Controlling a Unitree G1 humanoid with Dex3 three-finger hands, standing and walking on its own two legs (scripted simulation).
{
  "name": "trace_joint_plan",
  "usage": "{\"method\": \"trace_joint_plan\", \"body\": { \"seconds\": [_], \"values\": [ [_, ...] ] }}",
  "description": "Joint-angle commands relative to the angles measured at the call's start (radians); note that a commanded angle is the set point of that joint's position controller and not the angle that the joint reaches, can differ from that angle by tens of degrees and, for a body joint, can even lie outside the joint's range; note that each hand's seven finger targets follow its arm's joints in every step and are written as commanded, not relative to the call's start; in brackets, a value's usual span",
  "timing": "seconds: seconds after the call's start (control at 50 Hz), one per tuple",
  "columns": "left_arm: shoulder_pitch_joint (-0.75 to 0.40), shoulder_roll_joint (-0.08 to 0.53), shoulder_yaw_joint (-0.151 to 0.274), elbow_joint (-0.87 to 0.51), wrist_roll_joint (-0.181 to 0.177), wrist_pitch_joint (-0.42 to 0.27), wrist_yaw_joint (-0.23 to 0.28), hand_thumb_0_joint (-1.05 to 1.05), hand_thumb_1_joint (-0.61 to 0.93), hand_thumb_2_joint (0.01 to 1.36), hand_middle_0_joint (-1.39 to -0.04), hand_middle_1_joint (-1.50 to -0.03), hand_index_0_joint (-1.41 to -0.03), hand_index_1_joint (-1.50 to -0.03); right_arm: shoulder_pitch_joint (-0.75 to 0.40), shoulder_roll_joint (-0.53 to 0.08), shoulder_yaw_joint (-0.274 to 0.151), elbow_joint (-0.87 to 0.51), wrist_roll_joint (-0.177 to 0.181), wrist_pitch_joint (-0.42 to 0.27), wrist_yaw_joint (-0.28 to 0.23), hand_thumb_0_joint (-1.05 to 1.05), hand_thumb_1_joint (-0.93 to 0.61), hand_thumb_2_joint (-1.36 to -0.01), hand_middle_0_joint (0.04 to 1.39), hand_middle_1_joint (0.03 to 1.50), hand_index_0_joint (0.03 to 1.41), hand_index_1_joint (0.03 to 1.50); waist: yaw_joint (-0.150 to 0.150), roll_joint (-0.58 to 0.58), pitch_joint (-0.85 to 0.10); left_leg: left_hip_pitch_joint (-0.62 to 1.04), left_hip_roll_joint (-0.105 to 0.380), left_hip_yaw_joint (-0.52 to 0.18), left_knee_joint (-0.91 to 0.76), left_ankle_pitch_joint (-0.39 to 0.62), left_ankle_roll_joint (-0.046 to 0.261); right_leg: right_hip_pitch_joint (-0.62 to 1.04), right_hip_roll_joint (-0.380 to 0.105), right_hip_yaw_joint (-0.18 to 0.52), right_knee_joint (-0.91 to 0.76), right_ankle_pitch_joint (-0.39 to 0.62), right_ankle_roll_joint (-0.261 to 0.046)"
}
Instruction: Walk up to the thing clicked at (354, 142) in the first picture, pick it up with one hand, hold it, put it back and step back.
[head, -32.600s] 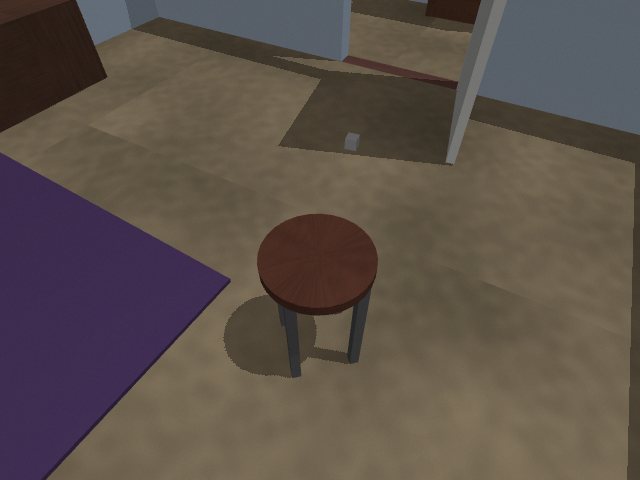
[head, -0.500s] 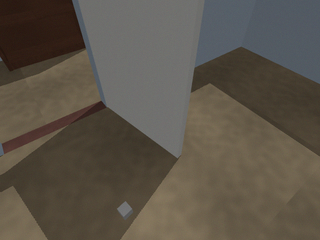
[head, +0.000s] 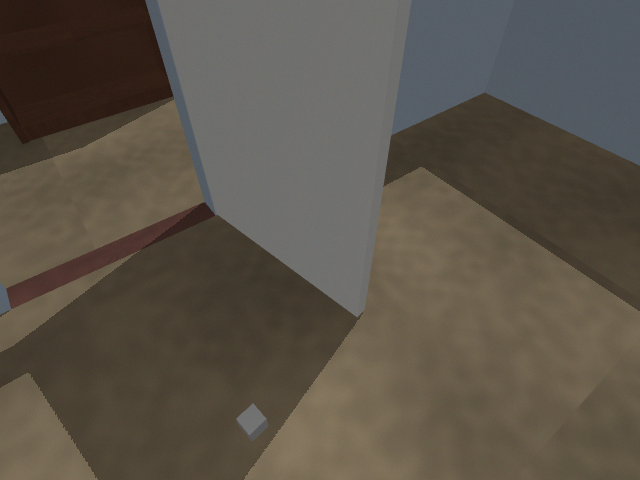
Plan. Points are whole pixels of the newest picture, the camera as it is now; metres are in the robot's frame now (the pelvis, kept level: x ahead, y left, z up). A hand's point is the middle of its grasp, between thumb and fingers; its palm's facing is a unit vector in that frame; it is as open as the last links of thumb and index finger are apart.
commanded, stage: stand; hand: left
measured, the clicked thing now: (252, 422) +0.44 +0.21 -0.75
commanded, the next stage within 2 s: walk up in 0.12 s
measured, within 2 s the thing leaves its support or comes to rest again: neither
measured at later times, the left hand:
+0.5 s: hand out of the picture +0.11 +0.19 -0.17, palm faces -0.07 -0.92 -0.38, open 7.4 cm
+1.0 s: hand (196, 476) +0.18 +0.19 -0.16, palm faces -0.01 -0.90 -0.44, open 7.4 cm
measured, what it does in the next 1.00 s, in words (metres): steps to the right: right foot, then left foot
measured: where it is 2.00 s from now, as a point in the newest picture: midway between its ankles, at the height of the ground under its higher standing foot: outside the picture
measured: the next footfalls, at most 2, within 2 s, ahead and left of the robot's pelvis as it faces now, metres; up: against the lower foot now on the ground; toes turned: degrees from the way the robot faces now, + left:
right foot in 0.40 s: +0.11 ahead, -0.22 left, +0.00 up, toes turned -4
left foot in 0.72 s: +0.12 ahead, +0.06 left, +0.00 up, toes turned +0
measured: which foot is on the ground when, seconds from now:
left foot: down 0.00-0.42, up 0.44-0.70, down 0.72-1.00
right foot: down 0.00-0.16, up 0.18-0.38, down 0.40-1.00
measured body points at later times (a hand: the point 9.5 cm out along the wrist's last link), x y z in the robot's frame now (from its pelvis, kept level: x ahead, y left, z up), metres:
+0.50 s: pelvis +0.04 -0.09 -0.03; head +0.07 -0.10 +0.42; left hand +0.11 +0.23 -0.14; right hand +0.06 -0.44 -0.15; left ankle -0.01 +0.09 -0.70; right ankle +0.08 -0.22 -0.75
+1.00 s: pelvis +0.08 -0.09 -0.03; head +0.12 -0.10 +0.42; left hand +0.18 +0.23 -0.13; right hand +0.20 -0.40 -0.15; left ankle +0.09 +0.03 -0.74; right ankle +0.07 -0.22 -0.75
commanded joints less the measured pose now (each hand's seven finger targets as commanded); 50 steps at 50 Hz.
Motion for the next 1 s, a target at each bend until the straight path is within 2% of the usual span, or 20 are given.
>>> {"method": "trace_joint_plan", "body": {
  "seconds": [0.0, 0.08, 0.12, 0.18, 0.3, 0.36, 0.38, 0.4, 0.42, 0.44, 0.5, 0.66, 0.7, 0.72, 0.74, 0.8, 0.84, 0.88, 0.92, 0.98],
  "values": [
    [-0.032, 0.226, 0.039, -0.058, -0.007, -0.019, 0.014, 0.0, 0.9, 0.9, -0.2, -0.3, -0.2, -0.3, -0.033, -0.206, -0.035, -0.058, 0.002, -0.019, -0.017, 0.0, -0.9, -0.9, 0.2, 0.3, 0.2, 0.3, -0.005, -0.017, -0.066, 0.009, 0.12, -0.092, -0.041, 0.158, 0.032, 0.015, -0.12, 0.101, -0.043, 0.164, -0.023],
    [-0.035, 0.219, 0.037, -0.062, -0.006, -0.02, 0.013, 0.0, 0.9, 0.9, -0.2, -0.3, -0.2, -0.3, -0.034, -0.21, -0.035, -0.061, 0.0, -0.021, -0.017, 0.0, -0.9, -0.9, 0.2, 0.3, 0.2, 0.3, -0.006, -0.006, -0.068, 0.007, 0.117, -0.086, -0.036, 0.161, 0.029, 0.01, -0.121, 0.106, -0.046, 0.17, -0.023],
    [-0.041, 0.272, 0.121, -0.156, 0.041, 0.027, -0.037, 0.0, 0.9, 0.9, -0.2, -0.3, -0.2, -0.3, 0.204, -0.352, -0.118, -0.052, -0.012, -0.044, -0.049, 0.0, -0.9, -0.9, 0.2, 0.3, 0.2, 0.3, -0.068, -0.008, -0.034, 0.152, 0.225, -0.242, -0.049, -0.277, 0.155, -0.28, -0.009, 0.027, 0.237, -0.27, -0.041],
    [-0.015, 0.264, 0.145, -0.225, 0.042, 0.064, -0.069, 0.0, 0.9, 0.9, -0.2, -0.3, -0.2, -0.3, 0.137, -0.396, -0.164, -0.137, -0.019, -0.071, -0.072, 0.0, -0.9, -0.9, 0.2, 0.3, 0.2, 0.3, -0.028, 0.039, 0.077, 0.009, 0.435, -0.413, -0.124, -0.327, 0.27, -0.489, -0.084, 0.233, 0.678, -0.296, -0.039],
    [0.032, 0.218, 0.139, -0.269, 0.029, 0.051, -0.093, 0.0, 0.9, 0.9, -0.2, -0.3, -0.2, -0.3, 0.078, -0.342, -0.153, -0.232, -0.04, -0.074, -0.046, 0.0, -0.9, -0.9, 0.2, 0.3, 0.2, 0.3, -0.005, 0.176, 0.048, -0.083, 0.276, -0.097, 0.029, -0.01, 0.208, -0.281, -0.066, 0.097, 0.404, -0.25, -0.014],
    [0.222, 0.216, 0.141, -0.184, 0.02, 0.023, -0.059, 0.0, 0.9, 0.9, -0.2, -0.3, -0.2, -0.3, 0.047, -0.248, -0.112, -0.265, -0.025, -0.042, -0.031, 0.0, -0.9, -0.9, 0.2, 0.3, 0.2, 0.3, 0.068, 0.039, -0.023, -0.258, 0.13, 0.044, 0.351, -0.004, 0.118, 0.048, 0.046, -0.024, 0.208, 0.006, -0.008],
    [0.284, 0.302, 0.162, -0.178, 0.028, 0.015, -0.042, 0.0, 0.9, 0.9, -0.2, -0.3, -0.2, -0.3, 0.09, -0.163, -0.082, -0.279, -0.016, -0.032, -0.031, 0.0, -0.9, -0.9, 0.2, 0.3, 0.2, 0.3, 0.101, -0.239, -0.033, -0.333, 0.04, 0.094, 0.579, -0.222, 0.073, 0.067, -0.052, 0.14, 0.048, -0.036, -0.028],
    [0.23, 0.394, 0.166, -0.233, 0.032, 0.005, -0.027, 0.0, 0.9, 0.9, -0.2, -0.3, -0.2, -0.3, 0.113, -0.126, -0.063, -0.303, 0.002, -0.017, -0.034, 0.0, -0.9, -0.9, 0.2, 0.3, 0.2, 0.3, 0.071, -0.382, -0.037, -0.405, -0.066, -0.021, 0.731, -0.502, 0.035, -0.047, -0.292, 0.572, -0.134, -0.206, -0.145],
    [0.166, 0.432, 0.169, -0.258, 0.029, 0.009, -0.026, 0.0, 0.9, 0.9, -0.2, -0.3, -0.2, -0.3, 0.116, -0.239, -0.102, -0.283, 0.005, -0.007, -0.041, 0.0, -0.9, -0.9, 0.2, 0.3, 0.2, 0.3, 0.061, -0.239, -0.01, -0.338, -0.038, -0.127, 0.83, -0.49, 0.032, -0.133, -0.338, 0.637, -0.107, -0.307, -0.262],
    [0.135, 0.396, 0.16, -0.275, 0.018, 0.008, -0.02, 0.0, 0.9, 0.9, -0.2, -0.3, -0.2, -0.3, 0.134, -0.263, -0.108, -0.264, 0.013, -0.005, -0.041, 0.0, -0.9, -0.9, 0.2, 0.3, 0.2, 0.3, 0.044, -0.151, 0.014, -0.378, -0.017, -0.164, 0.868, -0.436, 0.041, -0.106, -0.309, 0.543, -0.059, -0.26, -0.27],
    [0.068, 0.307, 0.128, -0.289, 0.007, -0.007, 0.002, 0.0, 0.9, 0.9, -0.2, -0.3, -0.2, -0.3, 0.213, -0.25, -0.095, -0.223, 0.019, -0.004, -0.035, 0.0, -0.9, -0.9, 0.2, 0.3, 0.2, 0.3, -0.006, -0.15, 0.006, -0.37, 0.025, -0.162, 0.766, -0.312, 0.041, -0.123, -0.221, 0.33, -0.001, -0.169, -0.203],
    [0.015, 0.313, 0.112, -0.315, -0.012, -0.023, 0.029, 0.0, 0.9, 0.9, -0.2, -0.3, -0.2, -0.3, 0.209, -0.237, -0.11, -0.236, -0.01, 0.014, -0.017, 0.0, -0.9, -0.9, 0.2, 0.3, 0.2, 0.3, -0.032, -0.124, -0.064, -0.152, -0.014, -0.069, 0.324, -0.134, 0.061, -0.147, -0.279, 0.23, 0.245, 0.417, -0.2],
    [0.022, 0.266, 0.097, -0.319, -0.026, -0.011, 0.032, 0.0, 0.9, 0.9, -0.2, -0.3, -0.2, -0.3, 0.197, -0.306, -0.131, -0.257, -0.031, 0.004, -0.016, 0.0, -0.9, -0.9, 0.2, 0.3, 0.2, 0.3, -0.032, 0.023, -0.081, -0.085, 0.095, -0.248, 0.165, 0.152, 0.114, -0.241, -0.182, 0.155, 0.383, 0.221, -0.106],
    [0.032, 0.236, 0.089, -0.308, -0.041, -0.005, 0.035, 0.0, 0.9, 0.9, -0.2, -0.3, -0.2, -0.3, 0.081, -0.357, -0.137, -0.294, -0.019, 0.001, -0.009, 0.0, -0.9, -0.9, 0.2, 0.3, 0.2, 0.3, 0.01, 0.172, -0.046, -0.166, 0.207, -0.429, 0.115, 0.214, 0.208, -0.249, 0.004, 0.03, 0.48, -0.075, -0.037],
    [0.038, 0.254, 0.101, -0.275, -0.033, 0.006, 0.041, 0.0, 0.9, 0.9, -0.2, -0.3, -0.2, -0.3, 0.065, -0.345, -0.133, -0.301, -0.011, -0.002, -0.002, 0.0, -0.9, -0.9, 0.2, 0.3, 0.2, 0.3, -0.001, 0.198, -0.049, -0.199, 0.266, -0.478, 0.115, 0.246, 0.295, -0.198, 0.034, 0.043, 0.573, -0.39, -0.038],
    [0.038, 0.218, 0.087, -0.26, -0.033, -0.004, 0.043, 0.0, 0.9, 0.9, -0.2, -0.3, -0.2, -0.3, 0.054, -0.274, -0.111, -0.305, -0.016, 0.0, -0.014, 0.0, -0.9, -0.9, 0.2, 0.3, 0.2, 0.3, 0.0, 0.139, -0.052, -0.127, 0.209, -0.343, 0.204, 0.461, 0.268, -0.25, 0.01, 0.085, 0.539, -0.41, -0.046],
    [0.103, 0.208, 0.079, -0.233, -0.03, -0.025, 0.045, 0.0, 0.9, 0.9, -0.2, -0.3, -0.2, -0.3, 0.008, -0.257, -0.104, -0.307, 0.0, 0.008, -0.017, 0.0, -0.9, -0.9, 0.2, 0.3, 0.2, 0.3, 0.041, 0.14, -0.124, -0.017, 0.15, -0.238, 0.328, 0.557, 0.195, -0.18, -0.003, 0.051, 0.231, -0.166, -0.037],
    [0.088, 0.27, 0.092, -0.221, -0.008, -0.041, 0.049, 0.0, 0.9, 0.9, -0.2, -0.3, -0.2, -0.3, 0.026, -0.227, -0.092, -0.308, 0.019, 0.018, -0.011, 0.0, -0.9, -0.9, 0.2, 0.3, 0.2, 0.3, 0.028, 0.045, -0.16, -0.161, 0.084, -0.186, 0.402, 0.42, 0.106, 0.02, -0.092, 0.181, 0.171, 0.232, -0.069],
    [0.035, 0.369, 0.105, -0.232, -0.009, -0.041, 0.05, 0.0, 0.9, 0.9, -0.2, -0.3, -0.2, -0.3, 0.016, -0.226, -0.098, -0.316, 0.015, 0.031, -0.014, 0.0, -0.9, -0.9, 0.2, 0.3, 0.2, 0.3, 0.011, -0.114, -0.116, -0.239, -0.014, -0.104, 0.481, -0.072, 0.047, -0.033, -0.324, 0.391, 0.182, 0.462, -0.244],
    [0.0, 0.33, 0.091, -0.254, 0.002, -0.047, 0.052, 0.0, 0.9, 0.9, -0.2, -0.3, -0.2, -0.3, -0.008, -0.226, -0.103, -0.313, 0.008, 0.038, -0.002, 0.0, -0.9, -0.9, 0.2, 0.3, 0.2, 0.3, 0.005, -0.183, -0.045, -0.307, -0.017, -0.135, 0.583, -0.405, 0.058, -0.065, -0.322, 0.357, 0.177, 0.491, -0.26]
  ]
}}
